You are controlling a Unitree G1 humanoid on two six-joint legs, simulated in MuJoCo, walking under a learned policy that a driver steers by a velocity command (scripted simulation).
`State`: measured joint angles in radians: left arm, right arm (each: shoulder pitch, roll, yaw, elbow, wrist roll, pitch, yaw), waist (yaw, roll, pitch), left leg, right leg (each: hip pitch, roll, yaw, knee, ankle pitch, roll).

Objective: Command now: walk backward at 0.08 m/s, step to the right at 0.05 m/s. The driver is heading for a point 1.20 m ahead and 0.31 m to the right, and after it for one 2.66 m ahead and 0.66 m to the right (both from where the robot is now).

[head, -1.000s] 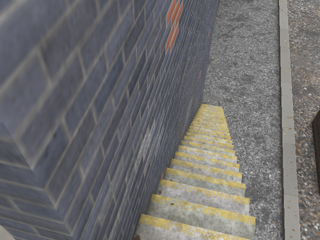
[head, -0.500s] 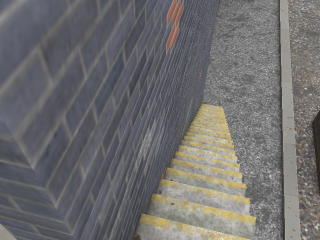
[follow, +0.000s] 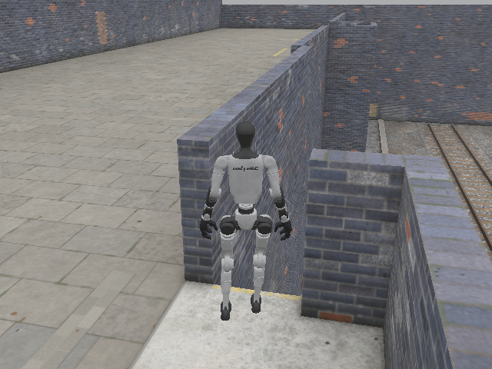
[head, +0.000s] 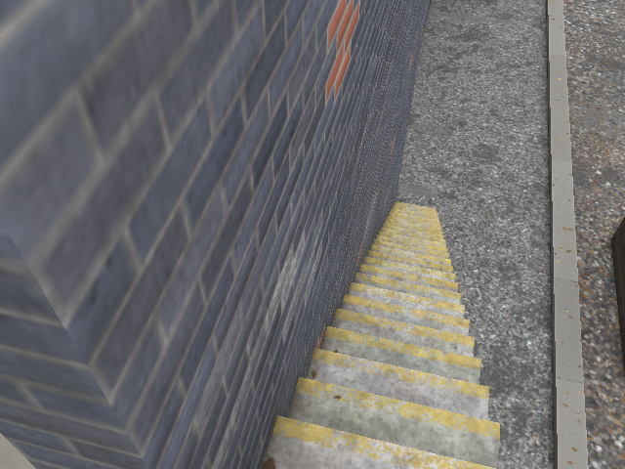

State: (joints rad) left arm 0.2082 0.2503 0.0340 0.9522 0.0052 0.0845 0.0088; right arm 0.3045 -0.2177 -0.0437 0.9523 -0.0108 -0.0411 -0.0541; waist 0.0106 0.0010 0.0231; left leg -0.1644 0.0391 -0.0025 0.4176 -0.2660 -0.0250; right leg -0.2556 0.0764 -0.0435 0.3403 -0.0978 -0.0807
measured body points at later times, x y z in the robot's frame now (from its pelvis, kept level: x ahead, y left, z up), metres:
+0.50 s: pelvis +0.03 +0.00 +0.00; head +0.04 +0.00 +0.45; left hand +0.05 +0.25 -0.15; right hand +0.03 -0.24 -0.15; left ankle -0.03 +0.14 -0.74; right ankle +0.05 -0.07 -0.74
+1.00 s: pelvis +0.03 +0.03 +0.00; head +0.04 +0.03 +0.45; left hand +0.05 +0.27 -0.15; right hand +0.00 -0.19 -0.16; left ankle -0.03 +0.14 -0.74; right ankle +0.05 -0.07 -0.74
